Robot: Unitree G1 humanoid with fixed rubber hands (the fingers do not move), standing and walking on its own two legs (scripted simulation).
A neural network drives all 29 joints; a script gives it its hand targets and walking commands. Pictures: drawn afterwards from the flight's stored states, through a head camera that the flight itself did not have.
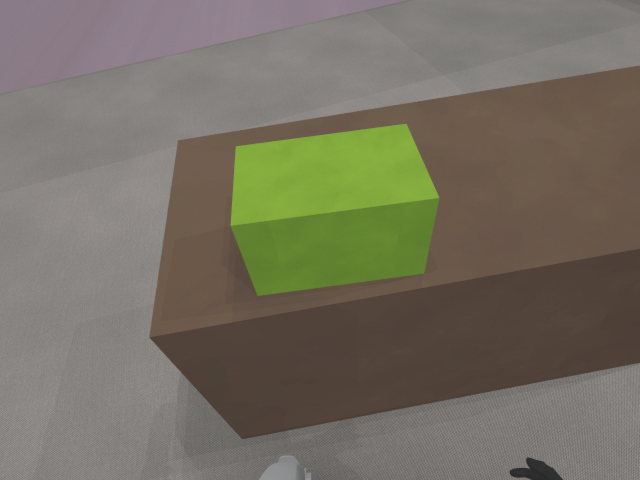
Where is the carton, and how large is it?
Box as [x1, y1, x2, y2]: [231, 124, 438, 295]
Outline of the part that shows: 406,124 236,146 231,227 257,295 423,273 438,202 438,196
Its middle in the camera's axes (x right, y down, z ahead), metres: +0.02 -0.05 +0.68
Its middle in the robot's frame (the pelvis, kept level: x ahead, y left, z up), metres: +0.56 +0.04 -0.01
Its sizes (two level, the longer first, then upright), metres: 0.296 0.188 0.183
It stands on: a pedestal, 0.66 m high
